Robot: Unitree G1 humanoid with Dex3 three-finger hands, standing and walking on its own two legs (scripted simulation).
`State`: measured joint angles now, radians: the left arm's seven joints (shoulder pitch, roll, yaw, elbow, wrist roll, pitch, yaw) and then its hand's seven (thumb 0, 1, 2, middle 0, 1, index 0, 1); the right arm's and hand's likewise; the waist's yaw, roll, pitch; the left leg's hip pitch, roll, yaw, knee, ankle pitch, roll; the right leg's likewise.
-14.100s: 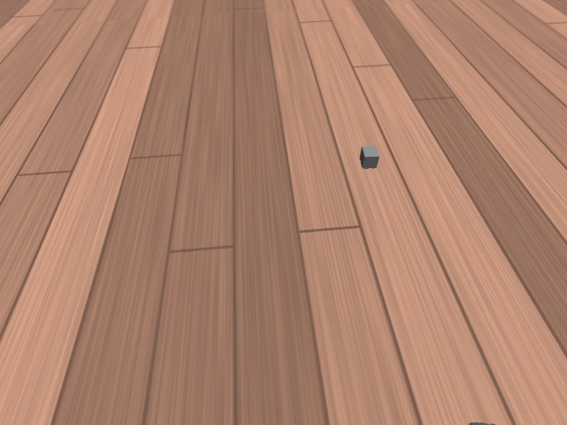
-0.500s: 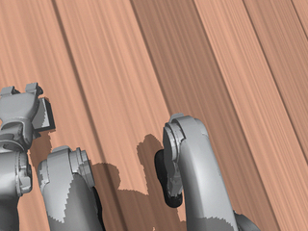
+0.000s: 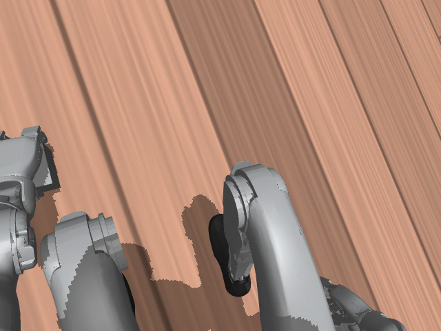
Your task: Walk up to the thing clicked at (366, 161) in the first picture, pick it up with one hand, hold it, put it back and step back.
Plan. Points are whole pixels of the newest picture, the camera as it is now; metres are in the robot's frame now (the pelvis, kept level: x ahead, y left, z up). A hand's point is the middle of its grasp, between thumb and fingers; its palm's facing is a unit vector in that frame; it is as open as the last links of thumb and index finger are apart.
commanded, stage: rest palm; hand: left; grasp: from above
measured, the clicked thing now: (30, 170) +0.43 +0.25 -0.26
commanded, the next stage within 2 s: close in 0.04 s
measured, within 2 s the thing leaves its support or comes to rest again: neither
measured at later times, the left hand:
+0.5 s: hand (22, 174) +0.42 +0.25 -0.23, palm faces -0.44 -0.10 -0.89, open 11.3 cm
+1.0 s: hand (21, 172) +0.42 +0.26 -0.22, palm faces -0.44 -0.09 -0.89, open 11.2 cm
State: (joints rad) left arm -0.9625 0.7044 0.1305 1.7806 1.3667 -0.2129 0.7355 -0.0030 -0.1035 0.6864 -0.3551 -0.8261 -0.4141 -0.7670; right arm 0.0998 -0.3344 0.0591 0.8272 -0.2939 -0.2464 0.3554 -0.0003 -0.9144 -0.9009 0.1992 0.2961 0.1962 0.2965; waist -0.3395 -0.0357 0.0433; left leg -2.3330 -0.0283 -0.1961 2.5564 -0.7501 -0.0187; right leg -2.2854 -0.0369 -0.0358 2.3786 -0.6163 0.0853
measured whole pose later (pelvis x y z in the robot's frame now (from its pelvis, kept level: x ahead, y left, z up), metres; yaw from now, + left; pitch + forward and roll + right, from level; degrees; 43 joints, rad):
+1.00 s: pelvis +0.00 +0.00 +0.00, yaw -1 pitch +28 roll -13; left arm -0.97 0.76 0.10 1.79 1.38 -0.25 0.74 -0.04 -0.12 0.57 -0.53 -0.61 -0.57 -0.59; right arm 0.11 -0.34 0.11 0.80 -0.29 -0.27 0.38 0.00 -0.91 -0.90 0.20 0.30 0.20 0.30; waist -0.34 -0.04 0.07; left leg -2.33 -0.03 -0.21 2.57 -0.74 -0.01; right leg -2.26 -0.03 -0.05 2.36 -0.61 0.08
